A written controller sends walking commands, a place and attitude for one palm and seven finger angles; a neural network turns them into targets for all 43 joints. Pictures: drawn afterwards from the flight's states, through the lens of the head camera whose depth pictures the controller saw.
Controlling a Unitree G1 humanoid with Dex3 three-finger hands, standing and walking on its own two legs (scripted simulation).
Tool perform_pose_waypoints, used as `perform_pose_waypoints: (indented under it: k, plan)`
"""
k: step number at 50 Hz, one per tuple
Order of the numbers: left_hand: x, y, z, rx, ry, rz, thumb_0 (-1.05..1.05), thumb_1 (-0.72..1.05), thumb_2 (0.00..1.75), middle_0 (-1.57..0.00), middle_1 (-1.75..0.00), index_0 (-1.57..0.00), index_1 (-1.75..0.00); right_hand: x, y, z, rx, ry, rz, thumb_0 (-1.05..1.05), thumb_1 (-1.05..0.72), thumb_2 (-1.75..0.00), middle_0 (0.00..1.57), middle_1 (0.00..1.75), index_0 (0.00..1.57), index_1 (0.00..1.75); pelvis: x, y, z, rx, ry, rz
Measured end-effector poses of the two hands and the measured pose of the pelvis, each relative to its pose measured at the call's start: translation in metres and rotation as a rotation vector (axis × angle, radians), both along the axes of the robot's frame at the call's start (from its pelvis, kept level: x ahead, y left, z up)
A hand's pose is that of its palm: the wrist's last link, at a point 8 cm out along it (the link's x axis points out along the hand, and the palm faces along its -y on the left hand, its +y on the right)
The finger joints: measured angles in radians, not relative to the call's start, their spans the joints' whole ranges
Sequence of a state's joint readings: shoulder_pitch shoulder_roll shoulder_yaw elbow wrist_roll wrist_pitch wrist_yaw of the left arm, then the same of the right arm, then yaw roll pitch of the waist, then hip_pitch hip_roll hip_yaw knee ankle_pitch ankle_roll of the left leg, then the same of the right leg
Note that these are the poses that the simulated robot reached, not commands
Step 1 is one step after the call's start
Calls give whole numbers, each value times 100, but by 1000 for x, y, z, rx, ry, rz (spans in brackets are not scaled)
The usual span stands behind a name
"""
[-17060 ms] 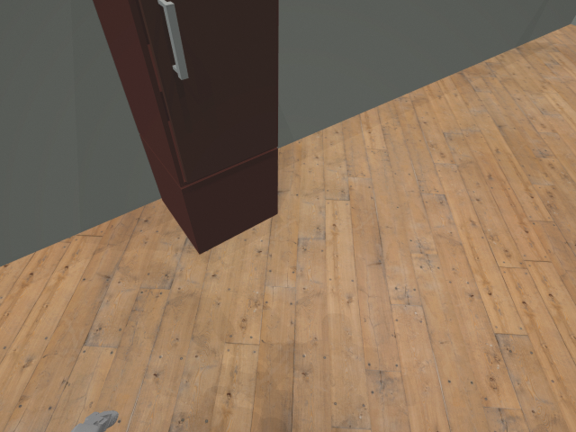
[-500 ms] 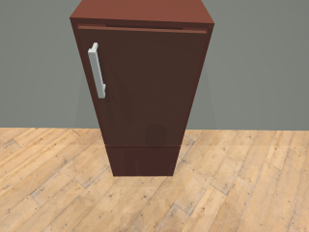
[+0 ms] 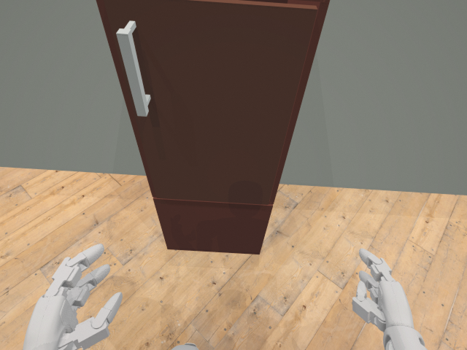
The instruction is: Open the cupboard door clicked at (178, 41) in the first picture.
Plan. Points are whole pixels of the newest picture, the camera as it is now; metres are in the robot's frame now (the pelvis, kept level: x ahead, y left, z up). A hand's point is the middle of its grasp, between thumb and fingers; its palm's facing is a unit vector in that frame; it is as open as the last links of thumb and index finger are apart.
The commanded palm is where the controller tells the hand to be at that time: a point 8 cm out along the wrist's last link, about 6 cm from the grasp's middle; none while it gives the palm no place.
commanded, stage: raise the hand with hooked fingers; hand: left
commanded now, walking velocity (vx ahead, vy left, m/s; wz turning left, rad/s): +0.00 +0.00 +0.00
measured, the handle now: (137, 71) +0.56 +0.26 +0.18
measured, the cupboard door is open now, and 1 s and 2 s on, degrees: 0 0 0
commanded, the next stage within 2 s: move the hooked fingers beside the handle in 1.58 s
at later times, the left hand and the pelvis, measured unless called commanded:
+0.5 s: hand (71, 227) +0.25 +0.26 +0.12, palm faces +0.10 -0.99 -0.06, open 12.2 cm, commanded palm +0.22 +0.31 +0.12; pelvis +0.01 +0.02 +0.03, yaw -1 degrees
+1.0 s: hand (15, 170) +0.29 +0.33 +0.18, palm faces +0.11 -0.99 -0.07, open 14.0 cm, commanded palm +0.26 +0.37 +0.19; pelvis +0.01 +0.05 +0.05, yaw +0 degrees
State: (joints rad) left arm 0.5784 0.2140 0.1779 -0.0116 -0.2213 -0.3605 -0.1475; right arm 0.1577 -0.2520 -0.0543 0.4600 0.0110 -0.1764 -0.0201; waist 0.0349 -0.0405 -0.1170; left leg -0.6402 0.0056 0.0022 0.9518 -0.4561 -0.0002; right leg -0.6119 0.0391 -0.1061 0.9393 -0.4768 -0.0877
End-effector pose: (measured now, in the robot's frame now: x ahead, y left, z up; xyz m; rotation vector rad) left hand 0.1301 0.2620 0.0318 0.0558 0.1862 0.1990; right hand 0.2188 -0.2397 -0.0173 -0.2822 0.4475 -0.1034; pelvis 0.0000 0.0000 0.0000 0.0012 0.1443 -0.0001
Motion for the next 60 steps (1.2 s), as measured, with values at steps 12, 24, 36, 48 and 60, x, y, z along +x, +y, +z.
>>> perform_pose_waypoints:
  k: [12,24,36,48,60]
  plan:
    - [70,-2,51,22,-177,-276,0,21,61,-25,-74,-24,-75,-46,29,-61,112,214,-2,1,-90,-90,21,30,20,30,-8,-4,2,-18,9,29]
    - [89,48,89,29,-232,-87,0,-7,49,-27,-92,-26,-93,-95,0,-35,27,272,-154,1,-90,-90,21,30,20,30,8,20,26,-14,-24,-13]
    - [112,80,118,33,-277,-102,-1,-35,37,-29,-110,-29,-111,-48,45,-3,27,114,-79,1,-90,-90,20,30,20,30,8,44,37,-26,-86,-2]
    - [128,112,144,16,-190,-107,-1,-49,31,-30,-119,-29,-119,-29,86,5,78,98,7,1,-90,-90,21,30,20,30,7,55,46,-28,-127,10]
    - [150,126,173,11,-200,-102,-1,-50,30,-30,-120,-29,-120,-48,63,0,54,167,-42,1,-90,-90,21,30,20,30,6,49,51,-21,-138,13]
